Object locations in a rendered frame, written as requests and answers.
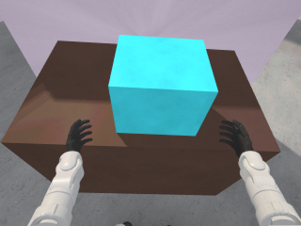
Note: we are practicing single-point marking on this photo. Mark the robot right forearm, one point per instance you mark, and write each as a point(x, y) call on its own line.
point(269, 203)

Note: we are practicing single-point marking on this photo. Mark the left robot hand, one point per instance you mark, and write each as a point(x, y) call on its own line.
point(74, 142)

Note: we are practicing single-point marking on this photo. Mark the pedestal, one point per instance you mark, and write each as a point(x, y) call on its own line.
point(73, 85)

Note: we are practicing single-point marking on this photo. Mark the robot left forearm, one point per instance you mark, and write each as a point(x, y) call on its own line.
point(60, 198)

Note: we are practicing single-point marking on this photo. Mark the right robot hand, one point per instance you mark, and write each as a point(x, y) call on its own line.
point(240, 138)

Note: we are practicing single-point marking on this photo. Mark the carton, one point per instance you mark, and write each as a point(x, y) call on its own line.
point(161, 86)

